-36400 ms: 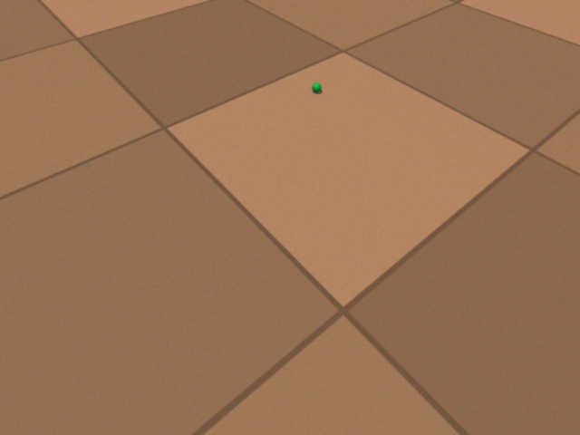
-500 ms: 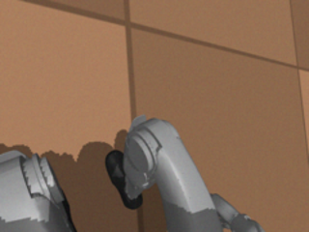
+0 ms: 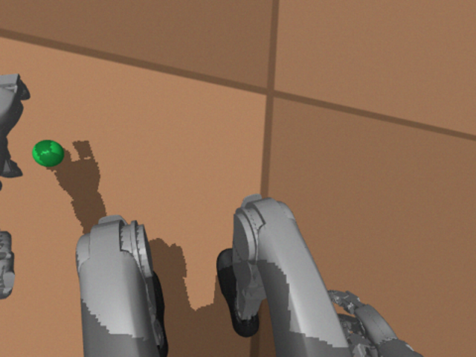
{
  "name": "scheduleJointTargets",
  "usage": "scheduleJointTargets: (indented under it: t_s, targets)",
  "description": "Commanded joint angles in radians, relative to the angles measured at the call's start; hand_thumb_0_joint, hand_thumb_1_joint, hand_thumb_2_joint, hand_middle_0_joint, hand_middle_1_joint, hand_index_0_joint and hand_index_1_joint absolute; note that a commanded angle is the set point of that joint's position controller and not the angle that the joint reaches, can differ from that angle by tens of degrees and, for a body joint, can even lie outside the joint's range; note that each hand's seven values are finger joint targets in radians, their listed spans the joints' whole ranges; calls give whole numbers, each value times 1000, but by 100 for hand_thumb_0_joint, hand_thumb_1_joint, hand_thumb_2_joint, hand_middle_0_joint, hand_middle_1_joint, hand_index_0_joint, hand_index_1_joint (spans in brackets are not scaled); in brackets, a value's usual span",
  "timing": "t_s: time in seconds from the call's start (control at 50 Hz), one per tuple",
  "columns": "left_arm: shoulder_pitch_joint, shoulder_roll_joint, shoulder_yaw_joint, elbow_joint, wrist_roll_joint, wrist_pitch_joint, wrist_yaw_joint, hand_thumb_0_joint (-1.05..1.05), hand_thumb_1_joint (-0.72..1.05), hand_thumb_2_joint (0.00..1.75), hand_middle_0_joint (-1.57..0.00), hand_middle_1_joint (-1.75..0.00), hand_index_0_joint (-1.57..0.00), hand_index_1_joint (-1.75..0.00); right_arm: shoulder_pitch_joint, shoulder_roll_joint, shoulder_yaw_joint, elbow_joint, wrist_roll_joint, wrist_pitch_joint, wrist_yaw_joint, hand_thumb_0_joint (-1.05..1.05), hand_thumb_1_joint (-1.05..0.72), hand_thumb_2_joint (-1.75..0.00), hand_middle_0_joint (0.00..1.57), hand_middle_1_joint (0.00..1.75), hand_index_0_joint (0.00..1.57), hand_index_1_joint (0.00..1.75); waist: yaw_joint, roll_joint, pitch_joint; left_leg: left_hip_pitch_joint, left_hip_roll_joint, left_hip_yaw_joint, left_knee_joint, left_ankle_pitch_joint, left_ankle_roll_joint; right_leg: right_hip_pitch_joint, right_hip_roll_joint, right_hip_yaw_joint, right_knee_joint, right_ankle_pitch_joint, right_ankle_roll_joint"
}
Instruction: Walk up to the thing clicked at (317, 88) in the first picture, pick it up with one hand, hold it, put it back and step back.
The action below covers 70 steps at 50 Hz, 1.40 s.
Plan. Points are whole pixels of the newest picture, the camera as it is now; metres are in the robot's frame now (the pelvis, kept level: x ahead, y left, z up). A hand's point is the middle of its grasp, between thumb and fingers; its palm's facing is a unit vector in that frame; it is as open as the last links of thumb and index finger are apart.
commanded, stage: withdraw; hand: left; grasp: from above
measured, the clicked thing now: (48, 153) +0.49 +0.32 -0.33
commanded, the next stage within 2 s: home in 0.28 s
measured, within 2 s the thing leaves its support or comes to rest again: neither
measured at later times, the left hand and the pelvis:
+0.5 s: hand (1, 128) +0.49 +0.34 -0.18, palm faces -0.39 -0.07 -0.92, open 13.4 cm; pelvis +0.01 +0.00 -0.02, yaw -1 degrees
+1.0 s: hand out of the picture +0.30 +0.29 +0.02, palm faces -0.20 -0.72 -0.66, open 7.6 cm; pelvis +0.01 +0.00 +0.14, yaw +6 degrees
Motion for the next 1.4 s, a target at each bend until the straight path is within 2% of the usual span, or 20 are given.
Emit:
scheduleJointTargets:
  t_s: [0.0,0.04,0.16,0.22,0.28,0.36,0.42,0.44,0.5,0.56,0.62,0.7,0.8,0.86,0.92,1.0,1.06,1.1,1.14,1.38]
  targets:
    - [-311,243,55,-54,37,-51,48,0,-51,101,-8,-99,-7,-100,188,-220,-62,-3,-7,23,-49,0,-89,-90,20,30,20,30,-55,203,-489,310,-25,-1,-229,37,-15,284,45,39,-214,58,-23]
    - [-331,299,94,-27,70,-84,85,0,-51,100,-8,-99,-7,-99,176,-225,-48,8,-16,24,-62,0,-89,-90,20,30,20,30,-41,223,-501,309,-30,11,-204,42,-16,269,45,46,-204,44,-27]
    - [-464,400,141,-5,154,-142,196,0,-50,99,-7,-99,-8,-99,177,-235,-34,23,-43,20,-79,0,-89,-89,20,30,20,30,-54,359,-589,394,-25,18,-182,59,-26,243,42,48,-163,45,-30]
    - [-474,377,141,16,154,-140,234,0,-51,99,-7,-99,-8,-98,203,-240,-38,35,-59,12,-84,0,-89,-90,20,30,20,30,-69,389,-638,434,-16,8,-169,87,-29,237,42,35,-145,81,-29]
    - [-457,392,165,-25,149,-115,256,0,-49,97,-8,-98,-9,-97,231,-250,-53,49,-63,-1,-82,0,-89,-90,20,30,20,30,-45,447,-699,494,-15,8,-181,130,-32,222,30,7,-124,141,-25]
    - [-373,384,170,-69,127,-65,228,0,-44,93,-13,-93,-13,-92,260,-254,-81,53,-53,-6,-74,0,-90,-90,20,30,20,30,-17,475,-764,567,-12,0,-199,227,-34,219,21,-8,-110,218,-23]
    - [-313,370,177,-127,83,-34,186,0,-20,95,-25,-69,-23,-70,285,-248,-107,53,-40,1,-62,0,-88,-89,20,30,20,30,8,457,-798,599,-10,-3,-218,281,-33,252,21,0,-135,247,-20]
    - [-286,387,203,-164,64,-27,173,0,-15,92,-25,-65,-22,-67,294,-252,-115,50,-37,6,-57,0,-88,-90,20,30,20,30,27,451,-827,604,-12,3,-222,305,-33,286,19,5,-142,262,-18]
    - [-208,329,204,-252,-10,-7,111,0,9,88,-23,-54,-21,-55,304,-245,-143,37,-15,20,-49,0,-89,-90,20,30,20,30,47,413,-838,606,-18,7,-254,312,-28,320,17,18,-180,253,-22]
    - [-92,280,218,-413,-97,11,49,0,33,85,-21,-42,-20,-43,309,-225,-176,19,13,35,-46,0,-89,-90,20,30,20,30,97,377,-946,662,-22,28,-304,332,-20,423,20,45,-237,269,-20]
    - [71,162,188,-548,-226,51,-16,0,57,84,-20,-33,-19,-34,279,-201,-197,-2,39,46,-50,0,-90,-90,20,30,20,30,111,296,-876,649,-23,41,-377,285,-12,469,22,70,-317,250,-19]
    - [199,97,212,-714,-382,106,-81,0,89,90,-20,-30,-20,-30,233,-192,-212,-27,67,57,-82,0,-90,-90,20,30,20,30,131,224,-772,676,-19,9,-483,194,-13,472,15,82,-395,181,-24]
    - [357,-55,146,-882,-549,146,-130,0,90,90,-20,-30,-20,-30,154,-159,-222,-59,94,39,-120,0,-90,-90,20,30,20,30,121,171,-686,747,-9,-11,-628,58,-10,557,10,97,-507,110,-12]
    - [396,-59,161,-983,-620,154,-126,0,90,90,-20,-30,-20,-30,113,-147,-222,-74,106,16,-147,0,-90,-90,20,30,20,30,141,203,-683,836,-5,-25,-707,17,-15,603,8,109,-552,97,-8]
    - [499,-121,154,-1040,-680,179,-110,0,90,90,-20,-30,-20,-30,72,-133,-212,-89,119,-10,-176,0,-90,-90,20,30,20,30,144,207,-626,900,-8,-33,-794,-17,-19,647,4,117,-614,79,-6]
    - [612,-164,166,-1130,-773,226,-92,0,90,90,-20,-30,-20,-30,38,-120,-208,-108,134,-38,-205,0,-90,-90,20,30,20,30,158,215,-641,1037,-12,-29,-891,39,-26,756,0,130,-707,104,-8]
    - [719,-230,148,-1125,-849,264,-85,0,90,90,-20,-30,-20,-30,17,-103,-196,-124,138,-55,-224,0,-90,-90,20,30,20,30,138,154,-569,1063,-21,-25,-949,25,-20,831,1,137,-790,88,-5]
    - [752,-223,173,-1157,-902,285,-79,0,90,90,-20,-30,-20,-30,7,-96,-194,-132,140,-66,-238,0,-90,-90,20,30,20,30,153,157,-564,1111,-23,-18,-988,14,-17,891,0,150,-846,80,-3]
    - [818,-268,152,-1191,-954,307,-80,0,90,90,-20,-30,-20,-30,3,-89,-191,-151,141,-78,-250,0,-90,-90,20,30,20,30,149,146,-532,1153,-23,-20,-1045,9,-18,948,0,150,-902,75,-3]
    - [1134,-410,151,-1378,-1147,456,-81,0,90,90,-20,-30,-20,-30,69,-31,-141,-192,146,-132,-335,0,-90,-90,20,30,20,30,151,101,-368,1416,-34,21,-1300,199,-22,1325,-6,166,-1239,209,1]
